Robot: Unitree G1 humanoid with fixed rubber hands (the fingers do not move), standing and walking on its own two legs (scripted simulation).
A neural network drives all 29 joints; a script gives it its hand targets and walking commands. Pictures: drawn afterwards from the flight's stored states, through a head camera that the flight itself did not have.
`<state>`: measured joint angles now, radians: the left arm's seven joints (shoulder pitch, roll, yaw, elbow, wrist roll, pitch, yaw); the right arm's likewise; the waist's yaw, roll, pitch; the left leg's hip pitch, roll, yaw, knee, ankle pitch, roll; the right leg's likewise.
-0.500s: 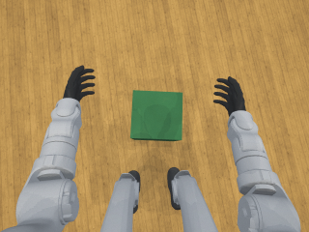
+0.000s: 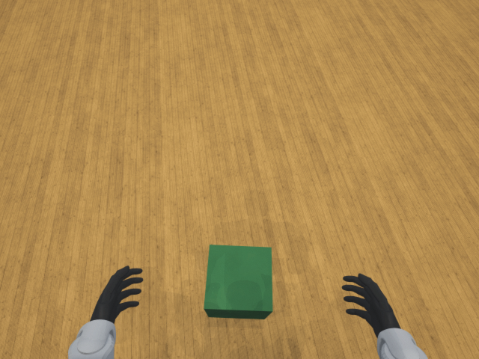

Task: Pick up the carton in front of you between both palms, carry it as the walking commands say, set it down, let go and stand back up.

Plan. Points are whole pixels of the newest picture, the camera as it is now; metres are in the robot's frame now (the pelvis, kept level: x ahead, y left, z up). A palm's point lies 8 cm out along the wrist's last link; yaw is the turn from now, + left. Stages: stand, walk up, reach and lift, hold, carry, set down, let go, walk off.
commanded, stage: let go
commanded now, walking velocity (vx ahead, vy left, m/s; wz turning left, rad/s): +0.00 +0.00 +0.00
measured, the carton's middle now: (238, 284) +0.37 -0.01 -0.64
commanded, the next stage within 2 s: stand in 0.58 s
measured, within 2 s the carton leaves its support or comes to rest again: neither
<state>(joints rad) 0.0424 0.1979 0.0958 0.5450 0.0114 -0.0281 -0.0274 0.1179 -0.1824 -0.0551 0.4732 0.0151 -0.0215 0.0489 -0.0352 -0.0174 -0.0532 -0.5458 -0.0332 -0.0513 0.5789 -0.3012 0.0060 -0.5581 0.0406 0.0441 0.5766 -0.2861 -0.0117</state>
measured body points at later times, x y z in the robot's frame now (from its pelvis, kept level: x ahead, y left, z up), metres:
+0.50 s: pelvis -0.01 +0.01 +0.01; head +0.00 +0.01 +0.46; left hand +0.17 +0.24 -0.06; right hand +0.17 -0.23 -0.06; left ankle -0.02 +0.12 -0.73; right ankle -0.02 -0.11 -0.73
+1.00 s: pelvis +0.00 +0.00 +0.01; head -0.01 -0.01 +0.46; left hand +0.12 +0.29 -0.08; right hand +0.13 -0.28 -0.09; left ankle -0.02 +0.12 -0.73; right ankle -0.02 -0.11 -0.73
